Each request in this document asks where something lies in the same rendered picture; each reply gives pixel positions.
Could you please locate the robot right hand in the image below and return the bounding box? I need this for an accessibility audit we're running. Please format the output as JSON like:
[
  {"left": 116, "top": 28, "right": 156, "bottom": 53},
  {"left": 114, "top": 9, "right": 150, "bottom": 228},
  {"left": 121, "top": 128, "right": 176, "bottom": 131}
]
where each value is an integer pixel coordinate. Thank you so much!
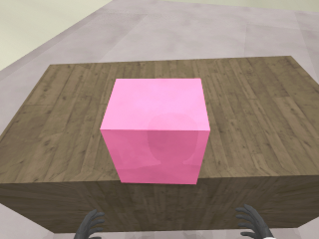
[{"left": 235, "top": 203, "right": 274, "bottom": 239}]

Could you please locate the carton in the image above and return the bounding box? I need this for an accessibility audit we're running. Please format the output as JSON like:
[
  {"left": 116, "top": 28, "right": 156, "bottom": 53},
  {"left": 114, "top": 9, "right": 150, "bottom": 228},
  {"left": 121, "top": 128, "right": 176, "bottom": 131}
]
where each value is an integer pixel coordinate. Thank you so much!
[{"left": 100, "top": 79, "right": 210, "bottom": 184}]

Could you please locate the robot left hand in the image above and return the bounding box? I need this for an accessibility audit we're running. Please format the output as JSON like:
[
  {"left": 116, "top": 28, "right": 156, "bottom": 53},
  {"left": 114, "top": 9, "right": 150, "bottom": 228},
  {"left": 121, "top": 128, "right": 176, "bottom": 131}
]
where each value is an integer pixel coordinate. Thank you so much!
[{"left": 74, "top": 209, "right": 105, "bottom": 239}]

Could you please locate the pedestal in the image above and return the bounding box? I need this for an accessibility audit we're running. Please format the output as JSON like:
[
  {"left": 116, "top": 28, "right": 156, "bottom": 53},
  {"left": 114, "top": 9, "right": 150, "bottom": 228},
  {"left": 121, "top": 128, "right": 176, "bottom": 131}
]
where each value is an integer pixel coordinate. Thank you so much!
[{"left": 0, "top": 56, "right": 319, "bottom": 234}]

